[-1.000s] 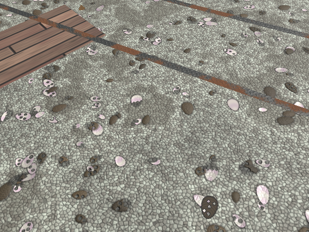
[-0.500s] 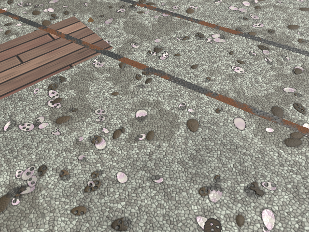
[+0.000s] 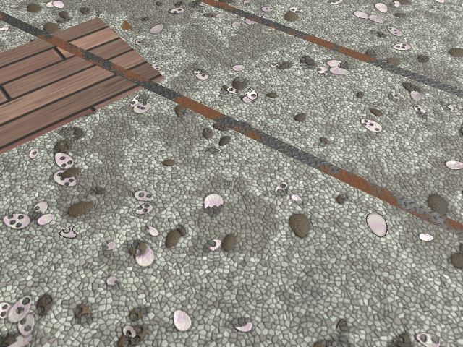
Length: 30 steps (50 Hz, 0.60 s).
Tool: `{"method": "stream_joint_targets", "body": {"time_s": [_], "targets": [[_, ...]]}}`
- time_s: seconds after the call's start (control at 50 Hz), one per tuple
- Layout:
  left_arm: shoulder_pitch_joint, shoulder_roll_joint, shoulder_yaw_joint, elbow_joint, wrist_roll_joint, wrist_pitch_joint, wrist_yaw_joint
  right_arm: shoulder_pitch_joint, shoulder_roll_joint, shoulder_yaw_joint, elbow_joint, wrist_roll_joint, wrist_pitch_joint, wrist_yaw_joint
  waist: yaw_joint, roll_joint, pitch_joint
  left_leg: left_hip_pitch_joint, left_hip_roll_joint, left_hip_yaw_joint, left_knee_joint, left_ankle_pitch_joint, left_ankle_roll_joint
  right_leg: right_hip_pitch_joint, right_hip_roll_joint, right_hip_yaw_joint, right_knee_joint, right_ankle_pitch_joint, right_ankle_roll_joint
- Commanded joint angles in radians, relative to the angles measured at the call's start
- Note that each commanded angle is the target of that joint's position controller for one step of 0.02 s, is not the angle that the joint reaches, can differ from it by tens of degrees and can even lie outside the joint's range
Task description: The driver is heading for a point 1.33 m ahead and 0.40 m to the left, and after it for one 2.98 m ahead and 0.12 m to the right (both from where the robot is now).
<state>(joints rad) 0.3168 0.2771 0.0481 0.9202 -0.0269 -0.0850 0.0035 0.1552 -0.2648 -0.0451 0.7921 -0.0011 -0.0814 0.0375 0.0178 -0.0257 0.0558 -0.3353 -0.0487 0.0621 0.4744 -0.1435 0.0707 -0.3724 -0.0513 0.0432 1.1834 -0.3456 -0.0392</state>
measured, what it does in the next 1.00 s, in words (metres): walks ahead: right foot, then left foot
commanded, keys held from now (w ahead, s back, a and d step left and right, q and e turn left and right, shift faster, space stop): w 0.58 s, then w+q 0.42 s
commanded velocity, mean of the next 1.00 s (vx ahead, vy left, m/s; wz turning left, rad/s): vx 0.50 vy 0.00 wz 0.13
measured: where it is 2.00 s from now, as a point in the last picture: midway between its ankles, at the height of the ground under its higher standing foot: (193, 182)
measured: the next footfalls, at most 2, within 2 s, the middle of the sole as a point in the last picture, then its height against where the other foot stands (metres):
right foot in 0.42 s outside the picture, level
left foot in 0.96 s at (207, 270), level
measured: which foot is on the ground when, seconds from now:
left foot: down 0.00-0.44, up 0.46-0.94, down 0.96-1.00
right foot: up 0.00-0.40, down 0.42-0.94, up 0.96-1.00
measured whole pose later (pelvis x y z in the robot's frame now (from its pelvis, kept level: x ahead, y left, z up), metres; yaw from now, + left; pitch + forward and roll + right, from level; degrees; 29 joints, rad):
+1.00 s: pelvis +0.57 +0.01 -0.02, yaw +11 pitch +2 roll -1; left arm 0.28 0.29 0.05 0.92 0.00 -0.06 0.01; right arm 0.10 -0.29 -0.06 0.73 0.02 -0.06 0.05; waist 0.03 0.01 0.04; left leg -0.51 -0.03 0.04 0.63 -0.16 0.11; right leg -0.10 -0.03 -0.09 0.87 -0.51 0.02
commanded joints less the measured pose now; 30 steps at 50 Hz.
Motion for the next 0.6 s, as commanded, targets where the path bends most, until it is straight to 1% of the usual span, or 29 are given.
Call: {"method": "stream_joint_targets", "body": {"time_s": [0.02, 0.04, 0.08, 0.12, 0.14, 0.18, 0.22, 0.26, 0.3, 0.34, 0.36, 0.38, 0.4, 0.42, 0.44, 0.46, 0.48, 0.5, 0.52, 0.54, 0.56, 0.58, 0.6], "targets": [[0.054, 0.069, 0.023, -0.048, 0.010, 0.004, 0.009, 0.000, -0.093, -0.023, -0.037, -0.008, -0.030, 0.004, 0.013, 0.106, -0.067, 0.126, 0.260, -0.332, -0.340, -0.053, 0.159, -0.162, -0.100, 0.047, -0.014, 0.093, -0.002], [0.048, 0.062, 0.022, -0.051, 0.013, 0.013, 0.010, 0.011, -0.096, -0.023, -0.025, -0.004, -0.036, 0.003, 0.018, 0.100, -0.056, 0.104, 0.257, -0.303, -0.357, -0.029, 0.168, -0.168, -0.105, 0.040, -0.041, 0.105, 0.006], [-0.030, 0.068, 0.024, -0.082, 0.020, 0.021, 0.014, 0.042, -0.124, -0.029, -0.006, -0.005, -0.039, -0.005, 0.010, 0.083, -0.018, 0.101, 0.257, -0.267, -0.388, 0.001, 0.180, -0.246, -0.116, 0.038, -0.134, 0.182, 0.027], [-0.111, 0.071, 0.024, -0.110, 0.029, 0.016, 0.012, 0.085, -0.140, -0.033, 0.013, -0.003, -0.034, -0.018, -0.013, 0.064, 0.001, 0.138, 0.252, -0.238, -0.398, 0.040, 0.176, -0.309, -0.116, 0.034, -0.256, 0.296, 0.046], [-0.142, 0.066, 0.022, -0.118, 0.030, 0.011, 0.008, 0.099, -0.145, -0.033, 0.019, 0.000, -0.031, -0.023, -0.022, 0.061, 0.003, 0.150, 0.240, -0.212, -0.396, 0.063, 0.164, -0.310, -0.109, 0.027, -0.326, 0.356, 0.050], [-0.213, 0.050, 0.014, -0.136, 0.027, 0.000, 0.000, 0.133, -0.157, -0.034, 0.033, 0.006, -0.025, -0.032, -0.050, 0.060, 0.010, 0.159, 0.218, -0.162, -0.394, 0.090, 0.142, -0.278, -0.084, 0.001, -0.463, 0.454, 0.052], [-0.287, 0.039, 0.005, -0.158, 0.021, -0.006, -0.009, 0.182, -0.169, -0.035, 0.056, 0.013, -0.019, -0.037, -0.079, 0.056, 0.021, 0.188, 0.222, -0.144, -0.391, 0.084, 0.134, -0.253, -0.062, -0.020, -0.553, 0.501, 0.054], [-0.345, 0.040, 0.000, -0.180, 0.015, -0.010, -0.020, 0.225, -0.170, -0.035, 0.079, 0.017, -0.010, -0.038, -0.100, 0.056, 0.033, 0.258, 0.242, -0.143, -0.367, 0.099, 0.135, -0.268, -0.049, -0.023, -0.611, 0.490, 0.050], [-0.395, 0.047, -0.002, -0.205, 0.012, -0.016, -0.034, 0.257, -0.171, -0.037, 0.097, 0.017, 0.005, -0.039, -0.110, 0.059, 0.040, 0.344, 0.274, -0.150, -0.327, 0.138, 0.133, -0.294, -0.038, -0.022, -0.657, 0.434, 0.034], [-0.402, 0.065, 0.000, -0.220, 0.010, -0.021, -0.045, 0.261, -0.182, -0.042, 0.106, 0.019, 0.017, -0.042, -0.093, 0.076, 0.028, 0.414, 0.305, -0.164, -0.275, 0.220, 0.121, -0.280, -0.025, -0.022, -0.690, 0.350, 0.009], [-0.378, 0.079, 0.005, -0.217, 0.009, -0.022, -0.048, 0.254, -0.189, -0.045, 0.106, 0.019, 0.023, -0.044, -0.075, 0.091, 0.009, 0.437, 0.311, -0.165, -0.240, 0.301, 0.111, -0.236, -0.011, -0.032, -0.701, 0.306, -0.004], [-0.320, 0.103, 0.016, -0.204, 0.009, -0.024, -0.048, 0.238, -0.199, -0.047, 0.103, 0.019, 0.028, -0.046, -0.038, 0.110, -0.031, 0.445, 0.302, -0.153, -0.169, 0.465, 0.099, -0.141, 0.018, -0.057, -0.711, 0.269, -0.023], [-0.185, 0.140, 0.037, -0.164, 0.011, -0.025, -0.044, 0.220, -0.191, -0.043, 0.098, 0.017, 0.034, -0.046, 0.035, 0.107, -0.115, 0.417, 0.259, -0.114, -0.012, 0.610, 0.075, 0.049, 0.048, -0.086, -0.739, 0.284, -0.054], [0.003, 0.200, 0.060, -0.115, 0.020, -0.024, -0.034, 0.218, -0.161, -0.026, 0.078, 0.005, 0.034, -0.049, 0.109, 0.078, -0.260, 0.259, 0.210, -0.079, 0.231, 0.512, 0.043, 0.357, -0.034, -0.004, -0.686, 0.312, -0.109], [0.132, 0.308, 0.088, -0.090, 0.033, -0.016, -0.027, 0.325, -0.048, 0.010, 0.052, -0.002, 0.012, -0.037, 0.087, -0.148, -0.423, -0.177, 0.048, -0.023, 0.632, 0.086, -0.041, 0.786, -0.299, 0.445, -0.702, 0.184, -0.274], [0.145, 0.225, 0.066, -0.079, 0.020, -0.011, -0.029, 0.308, -0.069, 0.008, 0.069, 0.012, -0.012, -0.034, 0.103, -0.195, -0.471, -0.340, -0.009, -0.159, 0.788, -0.428, -0.044, 0.833, -0.354, 0.694, -0.850, 0.088, -0.313], [0.064, 0.169, 0.045, -0.091, 0.016, -0.010, -0.026, 0.211, -0.163, -0.017, 0.041, 0.041, -0.029, -0.029, 0.099, -0.138, -0.304, -0.431, 0.059, -0.184, 0.848, -0.387, -0.025, 0.707, -0.314, 0.548, -0.875, 0.052, -0.254], [-0.018, 0.140, 0.036, -0.109, 0.019, -0.009, -0.024, 0.146, -0.165, -0.018, 0.024, 0.048, -0.036, -0.030, 0.071, -0.081, -0.202, -0.426, 0.115, -0.150, 0.811, -0.291, -0.018, 0.557, -0.272, 0.410, -0.898, 0.107, -0.219], [-0.077, 0.109, 0.026, -0.116, 0.023, -0.009, -0.026, 0.113, -0.154, -0.020, 0.020, 0.033, -0.035, -0.034, 0.042, -0.033, -0.123, -0.395, 0.151, -0.130, 0.739, -0.221, -0.025, 0.418, -0.230, 0.318, -0.939, 0.178, -0.203], [-0.111, 0.083, 0.018, -0.120, 0.032, -0.014, -0.028, 0.121, -0.146, -0.026, 0.024, 0.022, -0.024, -0.037, 0.007, -0.048, -0.090, -0.333, 0.181, -0.135, 0.685, -0.169, -0.030, 0.324, -0.195, 0.253, -0.974, 0.230, -0.185], [-0.125, 0.081, 0.017, -0.117, 0.036, -0.017, -0.030, 0.146, -0.121, -0.023, 0.031, 0.018, -0.012, -0.036, -0.016, -0.063, -0.082, -0.282, 0.189, -0.133, 0.663, -0.140, -0.039, 0.265, -0.178, 0.220, -1.006, 0.256, -0.186], [-0.124, 0.089, 0.020, -0.111, 0.033, -0.023, -0.032, 0.161, -0.097, -0.018, 0.035, 0.016, -0.001, -0.037, -0.029, -0.058, -0.078, -0.260, 0.193, -0.125, 0.642, -0.126, -0.049, 0.228, -0.172, 0.190, -1.028, 0.298, -0.196], [-0.122, 0.101, 0.024, -0.102, 0.032, -0.028, -0.031, 0.162, -0.086, -0.016, 0.034, 0.017, 0.009, -0.038, -0.039, -0.052, -0.066, -0.269, 0.199, -0.123, 0.618, -0.103, -0.060, 0.209, -0.173, 0.147, -1.047, 0.335, -0.202]]}}
Velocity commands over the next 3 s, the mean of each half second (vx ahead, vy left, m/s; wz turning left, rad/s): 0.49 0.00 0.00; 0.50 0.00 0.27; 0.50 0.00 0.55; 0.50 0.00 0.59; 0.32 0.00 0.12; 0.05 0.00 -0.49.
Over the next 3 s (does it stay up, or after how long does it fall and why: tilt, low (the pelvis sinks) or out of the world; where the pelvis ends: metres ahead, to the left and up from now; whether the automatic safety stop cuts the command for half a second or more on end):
stays up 1.26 0.48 0.01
